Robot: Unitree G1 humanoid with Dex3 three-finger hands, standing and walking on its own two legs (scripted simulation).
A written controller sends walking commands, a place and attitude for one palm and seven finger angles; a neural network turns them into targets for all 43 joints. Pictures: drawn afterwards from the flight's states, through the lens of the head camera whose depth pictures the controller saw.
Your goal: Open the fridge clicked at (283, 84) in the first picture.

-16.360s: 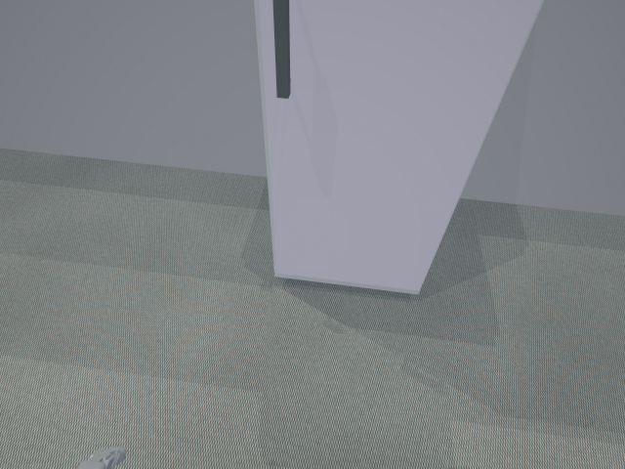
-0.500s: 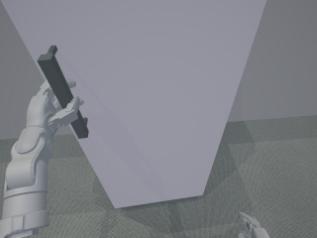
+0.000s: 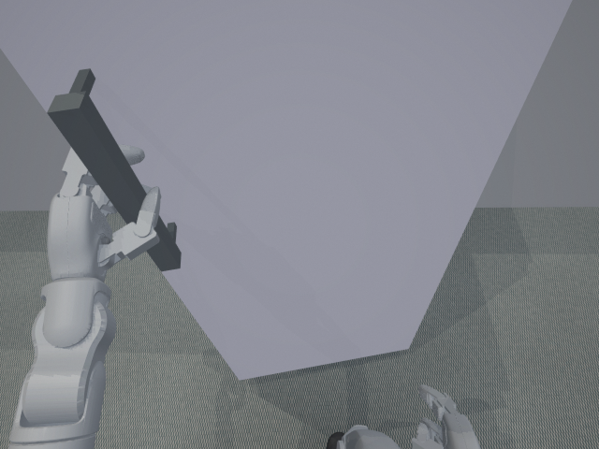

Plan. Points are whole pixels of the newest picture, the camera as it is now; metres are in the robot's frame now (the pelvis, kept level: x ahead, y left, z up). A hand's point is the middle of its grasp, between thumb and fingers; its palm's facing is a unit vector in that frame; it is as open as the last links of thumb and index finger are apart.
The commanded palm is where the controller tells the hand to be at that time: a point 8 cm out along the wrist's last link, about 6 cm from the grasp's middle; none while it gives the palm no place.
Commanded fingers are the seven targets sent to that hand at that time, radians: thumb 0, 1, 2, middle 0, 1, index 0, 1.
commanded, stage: walk backward, drawing the door open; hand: left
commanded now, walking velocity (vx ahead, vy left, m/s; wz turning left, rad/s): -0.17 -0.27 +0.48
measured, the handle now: (134, 185) +0.36 +0.19 +0.19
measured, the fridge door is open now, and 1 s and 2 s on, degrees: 12 50 90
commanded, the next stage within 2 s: stop walking and hold the door back in 1.64 s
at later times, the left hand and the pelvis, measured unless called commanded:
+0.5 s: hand (187, 353) +0.18 +0.09 +0.19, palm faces +0.45 -0.86 -0.22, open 7.1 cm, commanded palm +0.13 +0.12 +0.19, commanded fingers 0.00 0.90 0.90 -0.45 -1.40 -0.45 -1.40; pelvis -0.01 -0.14 +0.01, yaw +22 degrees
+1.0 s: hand out of the picture +0.08 -0.03 +0.18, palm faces +0.83 -0.49 -0.26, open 7.2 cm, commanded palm +0.02 -0.02 +0.18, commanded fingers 0.00 0.90 0.90 -0.45 -1.40 -0.45 -1.40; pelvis +0.02 -0.36 +0.00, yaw +44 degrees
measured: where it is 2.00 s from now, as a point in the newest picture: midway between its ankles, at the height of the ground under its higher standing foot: outside the picture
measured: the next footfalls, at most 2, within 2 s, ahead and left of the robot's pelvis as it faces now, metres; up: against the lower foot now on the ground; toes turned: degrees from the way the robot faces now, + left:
right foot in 0.04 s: +0.16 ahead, -0.05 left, +0.00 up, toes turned +1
left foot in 0.32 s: -0.01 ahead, +0.05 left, +0.00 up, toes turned +21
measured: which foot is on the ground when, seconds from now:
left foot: down 0.00-0.08, up 0.10-0.30, down 0.32-0.62, up 0.64-0.84, down 0.86-1.00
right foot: up 0.00-0.02, down 0.04-0.30, up 0.32-0.60, down 0.62-0.86, up 0.88-1.00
